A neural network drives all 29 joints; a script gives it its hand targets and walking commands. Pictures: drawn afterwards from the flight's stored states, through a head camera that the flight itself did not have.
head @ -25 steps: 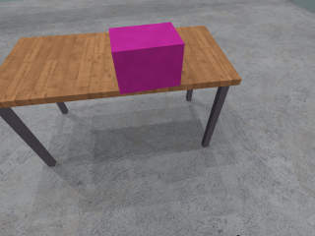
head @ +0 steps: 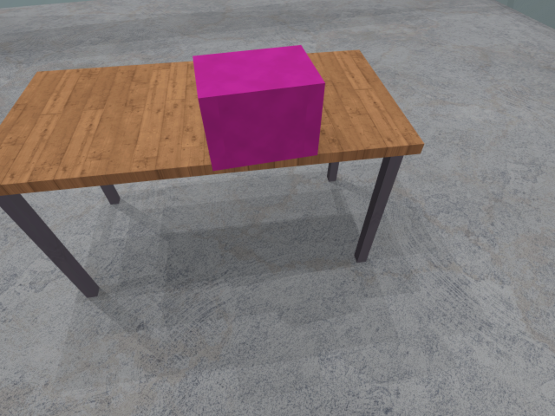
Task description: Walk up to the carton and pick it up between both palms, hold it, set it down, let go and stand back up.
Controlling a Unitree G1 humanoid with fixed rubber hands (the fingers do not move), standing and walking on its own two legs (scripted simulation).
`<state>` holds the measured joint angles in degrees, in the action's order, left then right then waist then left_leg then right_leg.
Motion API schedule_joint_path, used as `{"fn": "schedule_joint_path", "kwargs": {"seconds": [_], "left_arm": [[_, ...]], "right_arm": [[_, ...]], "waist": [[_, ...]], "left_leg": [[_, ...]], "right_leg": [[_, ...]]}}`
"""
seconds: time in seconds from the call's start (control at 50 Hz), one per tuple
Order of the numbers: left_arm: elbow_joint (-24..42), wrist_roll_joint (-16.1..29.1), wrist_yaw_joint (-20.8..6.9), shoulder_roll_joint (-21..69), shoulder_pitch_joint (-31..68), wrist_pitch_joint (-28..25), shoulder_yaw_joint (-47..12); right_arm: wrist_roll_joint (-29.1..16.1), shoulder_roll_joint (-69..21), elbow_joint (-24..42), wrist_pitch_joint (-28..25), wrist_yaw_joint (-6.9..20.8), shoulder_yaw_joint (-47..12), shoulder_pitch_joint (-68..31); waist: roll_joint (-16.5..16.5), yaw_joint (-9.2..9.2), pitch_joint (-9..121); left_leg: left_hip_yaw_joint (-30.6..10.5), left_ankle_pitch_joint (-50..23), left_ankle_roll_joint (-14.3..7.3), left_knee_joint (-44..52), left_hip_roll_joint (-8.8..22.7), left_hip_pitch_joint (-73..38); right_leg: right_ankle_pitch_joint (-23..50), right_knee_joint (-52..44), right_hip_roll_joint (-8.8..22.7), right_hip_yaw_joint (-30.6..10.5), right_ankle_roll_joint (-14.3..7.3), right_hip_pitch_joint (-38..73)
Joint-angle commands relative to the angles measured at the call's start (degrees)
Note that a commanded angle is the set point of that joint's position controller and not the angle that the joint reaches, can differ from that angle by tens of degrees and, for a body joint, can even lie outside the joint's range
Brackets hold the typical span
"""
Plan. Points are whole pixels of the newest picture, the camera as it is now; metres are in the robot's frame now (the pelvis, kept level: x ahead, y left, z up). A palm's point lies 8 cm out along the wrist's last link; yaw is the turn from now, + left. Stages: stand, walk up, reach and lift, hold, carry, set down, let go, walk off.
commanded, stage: stand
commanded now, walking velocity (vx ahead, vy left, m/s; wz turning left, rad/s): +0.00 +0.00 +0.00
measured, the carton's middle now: (257, 107) +0.83 +0.08 -0.01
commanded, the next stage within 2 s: walk up in 0.20 s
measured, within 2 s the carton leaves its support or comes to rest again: neither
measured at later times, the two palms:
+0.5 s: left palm out of the picture -0.01 +0.22 -0.14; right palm out of the picture -0.01 -0.21 -0.14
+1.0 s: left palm (138, 378) +0.22 +0.26 -0.13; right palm out of the picture +0.12 -0.21 -0.13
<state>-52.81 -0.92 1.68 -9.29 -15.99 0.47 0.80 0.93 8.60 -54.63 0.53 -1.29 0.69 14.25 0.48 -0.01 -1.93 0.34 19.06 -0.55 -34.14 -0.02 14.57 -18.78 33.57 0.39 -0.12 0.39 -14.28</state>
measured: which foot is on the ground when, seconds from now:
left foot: down 0.00-1.00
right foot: down 0.00-0.66, up 0.68-1.00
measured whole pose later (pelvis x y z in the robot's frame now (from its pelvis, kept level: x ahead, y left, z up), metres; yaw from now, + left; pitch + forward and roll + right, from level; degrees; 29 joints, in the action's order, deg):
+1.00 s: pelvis +0.16 +0.01 -0.01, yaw +9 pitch -4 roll +1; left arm -50.2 -3.4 -1.4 -12.5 -9.7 -1.0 -0.2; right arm 2.8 8.2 -53.5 -4.5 -1.1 0.6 30.0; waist 2.0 1.5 -6.9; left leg -1.9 26.3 -1.3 -27.8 -2.4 -2.3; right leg -7.4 41.6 3.2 3.2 -0.2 -30.5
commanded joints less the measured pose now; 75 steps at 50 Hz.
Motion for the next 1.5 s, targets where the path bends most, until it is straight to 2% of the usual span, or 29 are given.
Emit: {"fn": "schedule_joint_path", "kwargs": {"seconds": [0.0, 0.36, 0.38, 0.42, 0.48, 0.52, 0.54, 0.58, 0.6, 0.62, 0.64, 0.66, 0.68, 0.72, 0.8, 0.94, 0.98, 1.02, 1.04, 1.06, 1.08, 1.12, 1.18, 1.3, 1.36, 1.42, 1.44, 1.46, 1.48], "left_arm": [[0.5, 0.2, 0.5, -5.3, -2.9, -0.9, 1.6], [-10.0, 0.1, 0.9, -2.4, -4.0, -1.0, 0.7], [-6.4, -2.6, 0.1, -8.9, -6.2, -2.1, 2.2], [-6.2, -2.1, -0.2, -8.1, -6.5, -2.3, 2.9], [-5.8, -1.7, -0.4, -6.6, -10.4, -3.2, 2.4], [-6.6, -2.6, 0.0, -11.5, -12.6, -3.3, 3.5], [-6.4, -2.8, 0.3, -13.0, -10.6, -3.1, 3.8], [-6.3, -2.5, 0.1, -12.9, -8.5, -2.8, 3.0], [-5.9, -2.5, -0.3, -12.9, -5.0, -2.4, 2.4], [-4.6, -2.4, -0.8, -11.4, -1.4, -2.0, 1.6], [-2.2, -2.1, -1.2, -7.0, 1.9, -1.9, -0.3], [-0.7, -3.5, -1.6, -5.0, -0.1, -1.9, -0.7], [-0.5, -3.7, -1.5, -7.1, -1.7, -1.6, -0.3], [0.5, -2.5, -1.7, -8.0, 1.8, -2.1, -0.4], [2.6, -2.5, -2.4, -7.6, 2.7, -2.0, -0.3], [5.0, -2.6, -3.1, -6.0, 2.5, -2.1, -0.1], [4.5, -3.0, -2.6, -7.7, -0.7, -2.4, 1.4], [2.5, -2.9, -1.7, -11.4, -10.3, -2.9, 3.8], [2.6, -3.4, -1.3, -14.3, -15.0, -3.0, 4.7], [4.4, -1.4, -1.1, -18.4, -14.9, -2.4, 5.4], [5.7, 1.2, -0.4, -17.8, -12.3, -1.6, 5.3], [7.5, 1.3, 0.1, -14.9, -5.4, -1.8, 3.8], [6.6, -0.6, -0.8, -11.1, -4.1, -3.2, 2.4], [4.7, -0.9, -1.4, -11.1, -5.6, -4.0, 2.0], [3.6, -1.2, -1.8, -11.1, -5.3, -3.0, 1.4], [3.2, -1.0, -2.5, -11.4, -4.4, -1.6, -0.1], [2.6, -0.7, -2.7, -10.4, -6.0, -1.3, -1.1], [2.3, -0.5, -2.8, -7.5, -9.3, -1.2, -2.5], [1.8, -0.9, -2.2, -6.7, -14.2, -0.3, -3.0]], "right_arm": [[-0.1, 6.3, 0.9, -1.2, -0.7, 1.7, 1.9], [-0.2, 3.4, -8.1, -1.2, -1.1, 1.0, 4.5], [0.9, 8.1, -6.3, -2.0, -0.3, 2.2, 10.8], [0.8, 9.5, -5.4, -1.9, 0.1, 2.9, 7.4], [0.6, 5.4, -2.9, -2.8, 0.8, 1.7, 6.1], [2.0, 4.5, 0.2, -3.2, 1.5, 1.4, 3.5], [2.7, 5.2, 1.2, -3.4, 1.7, 1.6, 4.1], [2.3, 4.8, 2.5, -4.0, 2.0, 1.9, 5.9], [1.9, 4.0, 1.7, -4.4, 2.2, 2.1, 11.1], [1.6, 3.8, -0.2, -4.8, 2.2, 2.5, 18.8], [1.2, 7.6, -1.7, -5.1, 1.5, 4.0, 26.1], [1.1, 12.3, -2.2, -4.9, 0.8, 5.1, 30.8], [1.0, 12.3, -2.5, -4.4, 0.1, 4.8, 30.6], [1.1, 10.2, 0.8, -4.3, -1.0, 4.0, 25.8], [1.4, 7.3, 3.8, -5.6, -0.5, 2.8, 20.3], [1.9, 11.2, 4.9, -6.4, -0.5, 3.3, 17.1], [2.1, 12.2, 5.6, -6.1, -0.3, 3.4, 16.0], [2.3, 10.6, 6.1, -5.4, 0.3, 2.4, 16.8], [2.0, 7.5, 6.3, -4.9, 0.8, 1.3, 21.6], [0.0, 5.8, 7.8, -3.6, 0.7, 0.8, 27.3], [0.7, 9.0, 8.9, -2.9, 0.6, 1.7, 23.5], [0.7, 9.9, 10.5, -3.2, 1.4, 2.1, 15.8], [1.4, 7.8, 9.9, -3.3, 2.2, 2.0, 16.4], [1.7, 6.7, 12.7, -3.2, 2.6, 1.6, 11.0], [1.5, 5.3, 13.0, -3.3, 1.8, 0.8, 8.3], [1.6, 6.7, 12.0, -3.8, 0.1, 1.3, 11.6], [1.5, 7.8, 12.0, -3.9, -0.5, 1.1, 12.8], [2.0, 10.3, 12.4, -3.9, -1.0, 1.5, 14.7], [0.6, 13.8, 13.7, -3.2, -1.6, 2.1, 13.8]], "waist": [[-2.4, -0.24, 0.5], [-0.4, 0.11, -2.6], [0.3, 0.91, 3.0], [-0.6, -0.64, -8.0], [1.9, -2.61, -10.3], [7.6, -3.75, -9.1], [7.3, -3.11, -10.9], [5.6, -1.61, -12.4], [5.7, 1.37, -12.1], [3.3, 4.68, -9.5], [-9.5, 8.20, -9.0], [-15.6, 7.78, -9.0], [-11.5, 6.18, -9.6], [-6.9, 5.03, -9.8], [-7.0, 1.72, -6.8], [-8.0, -0.15, -6.7], [-5.6, -1.66, -7.2], [2.2, -5.95, -2.9], [9.2, -6.47, 2.9], [16.0, -5.23, 6.0], [8.9, -5.06, 1.9], [3.6, -3.45, -6.5], [3.6, -0.39, -5.2], [4.5, -0.74, -5.4], [4.2, -1.01, -5.3], [0.0, 2.01, -1.3], [-2.0, 2.85, -0.5], [-8.6, 2.76, 1.6], [-10.6, 0.85, 1.2]], "left_leg": [[-5.2, -12.4, -2.5, 9.1, 4.2, -0.1], [-4.4, -11.6, -1.9, 12.3, 3.9, -2.9], [-7.9, 19.1, -4.3, 9.7, 2.7, -2.0], [-12.5, 27.6, -5.6, 10.1, 4.0, 8.3], [-9.1, 17.5, -3.0, 4.2, 1.7, 17.9], [0.3, 9.3, 0.0, -8.4, -1.7, 22.3], [-0.6, 11.3, 0.2, -10.7, 1.4, 22.3], [-1.1, 10.8, -0.4, -5.8, 2.1, 14.0], [-0.9, 5.7, -1.1, -0.4, 1.7, 4.3], [-2.6, 2.6, -2.1, 4.2, -0.1, -8.3], [-19.7, 11.2, -4.1, 14.4, 6.9, -14.8], [-42.1, 14.2, -5.5, 21.8, 16.8, -18.9], [-45.1, 7.1, -7.9, 21.1, 20.8, -20.0], [-32.9, -15.2, -8.6, 15.8, 18.9, -20.8], [-16.8, -33.8, -7.1, 15.5, 12.8, -13.4], [-9.0, -23.1, -6.9, 15.0, 10.2, -0.4], [-10.6, -20.5, -7.2, 12.0, 11.9, 1.2], [-7.1, -19.5, -5.7, -7.6, 6.1, 3.7], [-2.7, -10.1, -3.4, -25.1, 1.2, 7.6], [0.1, 14.2, -0.5, -42.8, -6.1, 16.9], [-4.7, 14.8, -1.4, -44.3, -2.1, 18.5], [-5.6, 9.0, -1.4, -44.7, 0.5, 19.8], [-5.3, 8.8, -1.3, -34.4, 2.3, 11.6], [-0.8, 1.5, 0.6, -17.1, 4.0, 13.6], [2.3, -6.6, 0.0, -8.3, 2.1, 4.2], [3.3, -14.0, -1.7, 1.1, -0.3, -9.4], [-0.5, -14.4, -2.3, 3.9, 2.4, -12.2], [-14.1, -14.5, -4.2, 8.8, 13.4, -13.8], [-28.8, -11.4, -11.1, 14.8, 24.5, -5.2]], "right_leg": [[11.6, -6.5, 2.8, -3.2, -2.5, 1.3], [11.9, -11.0, 3.7, -3.5, -2.0, 2.9], [-18.5, -7.8, 2.3, -2.6, -3.7, 6.8], [-27.6, -8.0, 3.8, -6.7, -4.9, -0.6], [-22.8, -11.5, 7.1, -10.6, -6.5, 6.7], [-29.8, -21.6, 17.9, -21.5, -11.9, 12.3], [-29.4, -22.6, 21.6, -23.2, -13.8, 10.3], [-28.2, -21.0, 20.3, -17.6, -13.1, 2.0], [-27.1, -16.5, 17.0, -11.6, -11.0, -4.1], [-25.2, -8.1, 10.8, -3.6, -7.5, -11.4], [-16.5, 12.7, 1.5, 6.2, -2.7, -20.3], [-15.2, 26.7, -2.7, 5.0, -0.7, -28.9], [-17.4, 30.7, 0.1, 1.0, -1.3, -30.8], [-10.3, 36.5, 3.4, -1.0, -0.9, -34.0], [-1.1, 29.1, 3.8, 1.0, 0.5, -24.6], [16.1, 6.5, 1.7, 4.7, -1.1, -4.6], [13.9, 4.4, 1.0, 4.2, -2.0, 1.8], [8.2, 0.1, -0.7, 4.1, -3.7, 14.4], [-1.1, -2.2, 9.6, -9.6, -6.4, 19.8], [-15.8, -15.0, 22.3, -36.3, -14.6, 21.3], [-36.3, -25.4, 25.6, -45.8, -15.4, 12.6], [-27.4, -24.6, 22.9, -31.5, -12.8, 3.6], [-12.4, -23.0, 16.8, -15.2, -10.9, -4.3], [-14.0, -22.8, 14.7, -7.3, -13.1, -4.8], [-7.0, -18.9, 12.8, -2.4, -11.9, -9.4], [1.2, -6.9, 9.8, 0.9, -7.9, -13.3], [1.5, -3.8, 8.8, 1.4, -6.0, -14.9], [-4.5, 4.3, 4.8, 4.7, -2.7, -16.2], [-16.9, 11.8, 2.0, 3.4, 0.1, -11.4]]}}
